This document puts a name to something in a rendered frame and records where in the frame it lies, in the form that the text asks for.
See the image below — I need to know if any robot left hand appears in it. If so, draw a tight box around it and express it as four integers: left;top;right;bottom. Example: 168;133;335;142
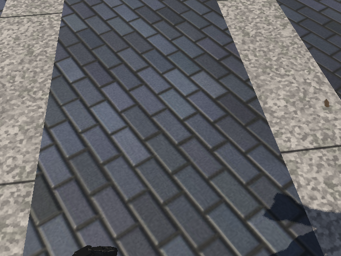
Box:
72;245;118;256

